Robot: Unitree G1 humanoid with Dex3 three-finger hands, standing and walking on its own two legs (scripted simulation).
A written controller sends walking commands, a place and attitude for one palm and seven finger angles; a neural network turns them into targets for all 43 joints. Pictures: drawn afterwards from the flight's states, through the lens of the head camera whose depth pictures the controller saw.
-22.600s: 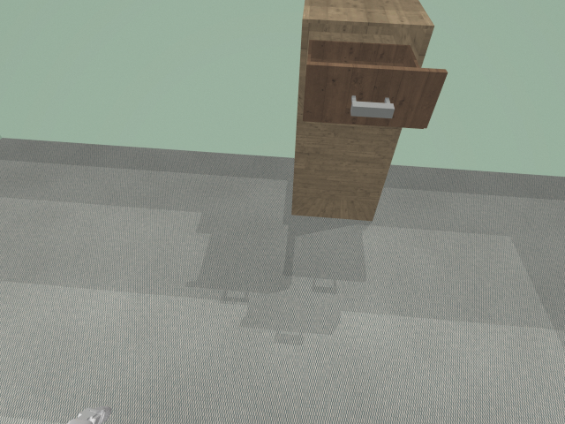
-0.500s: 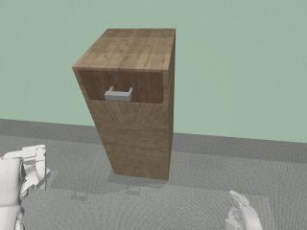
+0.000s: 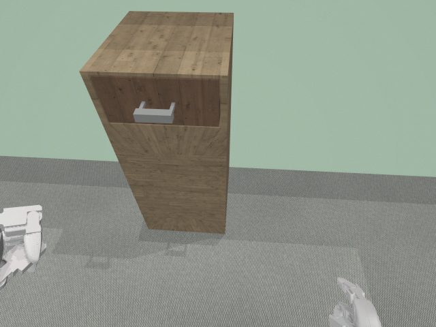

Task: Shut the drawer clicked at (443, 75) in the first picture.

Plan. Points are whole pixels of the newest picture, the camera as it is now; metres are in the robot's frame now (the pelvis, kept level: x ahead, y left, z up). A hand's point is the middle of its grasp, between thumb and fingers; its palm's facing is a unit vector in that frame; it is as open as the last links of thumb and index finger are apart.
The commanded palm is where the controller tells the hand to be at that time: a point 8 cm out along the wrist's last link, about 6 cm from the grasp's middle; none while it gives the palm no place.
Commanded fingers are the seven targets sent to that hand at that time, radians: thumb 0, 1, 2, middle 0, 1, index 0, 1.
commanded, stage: step back with the hand held close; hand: left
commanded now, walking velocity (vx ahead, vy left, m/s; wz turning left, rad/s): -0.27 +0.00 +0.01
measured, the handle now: (156, 110) +0.65 +0.22 +0.02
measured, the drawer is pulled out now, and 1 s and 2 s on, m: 0.00 0.00 0.00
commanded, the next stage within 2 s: stop stepping back and stand still in 1.06 s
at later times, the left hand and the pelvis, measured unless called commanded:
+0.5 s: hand out of the picture +0.12 +0.26 +0.16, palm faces +0.37 -0.77 -0.52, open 3.2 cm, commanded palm +0.05 +0.30 +0.18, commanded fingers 0.00 0.90 0.90 -1.40 -1.60 -1.40 -1.60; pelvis -0.06 +0.01 -0.01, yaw +3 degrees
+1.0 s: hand out of the picture +0.06 +0.28 +0.17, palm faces +0.36 -0.81 -0.46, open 3.3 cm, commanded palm +0.00 +0.31 +0.18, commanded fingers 0.00 0.90 0.90 -1.40 -1.60 -1.40 -1.60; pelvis -0.13 +0.03 +0.00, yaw +0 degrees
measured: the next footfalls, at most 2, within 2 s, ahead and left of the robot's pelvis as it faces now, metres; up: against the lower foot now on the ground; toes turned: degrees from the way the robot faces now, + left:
right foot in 1.20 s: -0.26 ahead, -0.09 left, +0.00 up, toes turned -2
left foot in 1.38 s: -0.17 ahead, +0.13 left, +0.00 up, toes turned -3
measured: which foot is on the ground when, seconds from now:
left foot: down 0.00-1.00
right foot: down 0.00-0.82, up 0.84-1.00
